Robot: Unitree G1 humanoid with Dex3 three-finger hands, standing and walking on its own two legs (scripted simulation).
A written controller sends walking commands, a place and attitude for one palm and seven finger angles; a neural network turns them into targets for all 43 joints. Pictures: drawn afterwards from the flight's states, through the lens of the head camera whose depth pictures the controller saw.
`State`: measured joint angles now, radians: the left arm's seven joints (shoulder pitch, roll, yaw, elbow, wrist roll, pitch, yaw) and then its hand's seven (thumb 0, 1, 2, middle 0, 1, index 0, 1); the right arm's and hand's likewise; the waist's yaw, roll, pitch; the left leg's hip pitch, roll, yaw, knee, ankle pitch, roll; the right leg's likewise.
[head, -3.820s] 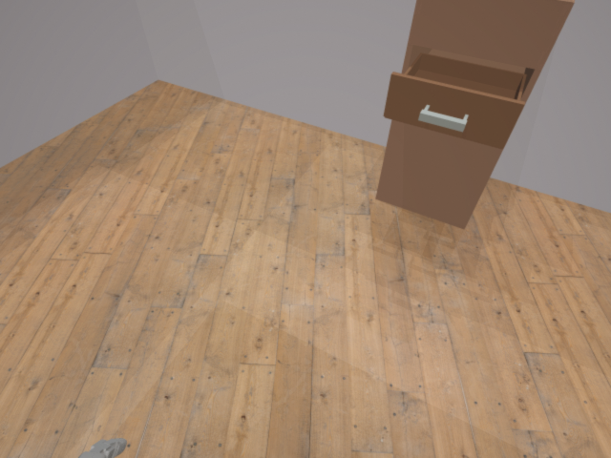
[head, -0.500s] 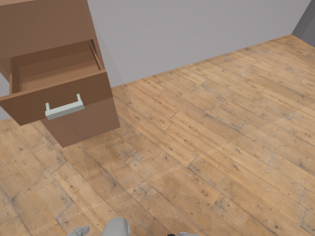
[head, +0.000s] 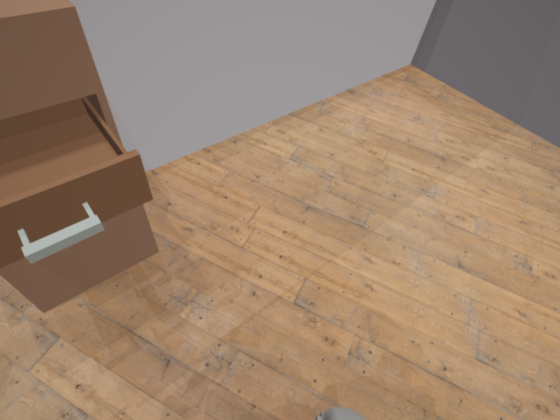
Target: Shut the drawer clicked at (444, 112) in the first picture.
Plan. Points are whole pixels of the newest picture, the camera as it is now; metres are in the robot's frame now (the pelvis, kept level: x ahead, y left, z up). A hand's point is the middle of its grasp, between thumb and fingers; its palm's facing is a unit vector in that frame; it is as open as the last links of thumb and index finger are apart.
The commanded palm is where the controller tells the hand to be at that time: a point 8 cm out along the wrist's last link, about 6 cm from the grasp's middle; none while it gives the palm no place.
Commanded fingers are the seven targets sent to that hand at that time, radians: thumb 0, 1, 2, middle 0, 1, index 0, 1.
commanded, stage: walk to a spot facing it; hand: left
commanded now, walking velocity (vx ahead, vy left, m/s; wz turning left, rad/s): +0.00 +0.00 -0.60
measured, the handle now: (60, 229) +0.43 +0.46 -0.11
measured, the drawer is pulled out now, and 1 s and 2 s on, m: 0.25 0.25 0.25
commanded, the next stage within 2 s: turn to face it in 0.94 s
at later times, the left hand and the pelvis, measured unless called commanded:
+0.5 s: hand (225, 406) +0.16 +0.09 -0.14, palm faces -0.26 -0.93 -0.27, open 7.3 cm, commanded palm none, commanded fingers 0.00 0.90 0.90 -0.20 -0.30 -0.20 -0.30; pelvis +0.00 -0.07 +0.00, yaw -17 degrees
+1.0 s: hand (213, 363) +0.23 +0.13 -0.18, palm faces -0.47 -0.86 -0.18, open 7.3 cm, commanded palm none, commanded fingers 0.00 0.90 0.90 -0.20 -0.30 -0.20 -0.30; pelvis +0.11 -0.04 +0.00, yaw -34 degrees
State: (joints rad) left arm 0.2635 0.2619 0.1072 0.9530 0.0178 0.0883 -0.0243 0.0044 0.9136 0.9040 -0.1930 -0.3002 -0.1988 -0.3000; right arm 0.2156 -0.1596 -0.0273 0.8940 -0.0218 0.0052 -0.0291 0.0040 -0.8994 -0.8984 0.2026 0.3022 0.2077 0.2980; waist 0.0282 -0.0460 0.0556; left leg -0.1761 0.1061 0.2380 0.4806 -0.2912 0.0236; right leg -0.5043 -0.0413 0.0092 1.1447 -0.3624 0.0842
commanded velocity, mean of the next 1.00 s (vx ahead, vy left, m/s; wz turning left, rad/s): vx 0.10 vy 0.00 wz -0.59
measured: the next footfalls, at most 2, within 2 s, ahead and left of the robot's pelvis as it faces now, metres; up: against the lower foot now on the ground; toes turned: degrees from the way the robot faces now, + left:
right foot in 0.22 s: +0.02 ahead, -0.15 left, +0.00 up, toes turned -16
left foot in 0.80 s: +0.15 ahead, +0.03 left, +0.00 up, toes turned -24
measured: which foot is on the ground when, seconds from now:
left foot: down 0.00-0.22, up 0.24-0.78, down 0.80-1.00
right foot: up 0.00-0.20, down 0.22-0.80, up 0.82-1.00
